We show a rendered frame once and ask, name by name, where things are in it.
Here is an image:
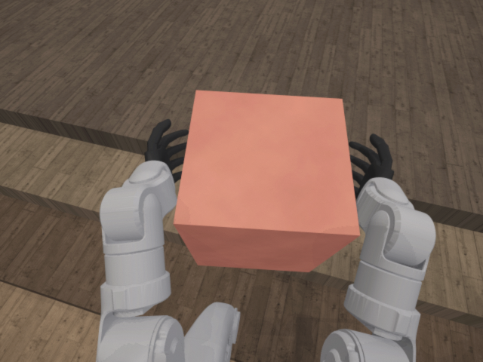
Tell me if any right robot hand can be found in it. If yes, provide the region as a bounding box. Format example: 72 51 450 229
349 133 394 200

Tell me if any left robot forearm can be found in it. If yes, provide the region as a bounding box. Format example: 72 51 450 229
96 161 177 362

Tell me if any robot left thigh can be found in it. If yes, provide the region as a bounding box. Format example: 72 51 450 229
184 302 241 362

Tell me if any left robot hand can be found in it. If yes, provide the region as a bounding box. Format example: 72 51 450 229
144 119 189 183

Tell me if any right robot upper arm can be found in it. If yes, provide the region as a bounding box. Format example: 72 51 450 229
320 329 409 362

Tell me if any carton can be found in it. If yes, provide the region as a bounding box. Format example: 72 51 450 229
174 90 360 272

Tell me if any right robot forearm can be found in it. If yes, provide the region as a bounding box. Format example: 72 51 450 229
343 177 436 362

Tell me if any left robot upper arm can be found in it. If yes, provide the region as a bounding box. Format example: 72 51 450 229
97 315 185 362

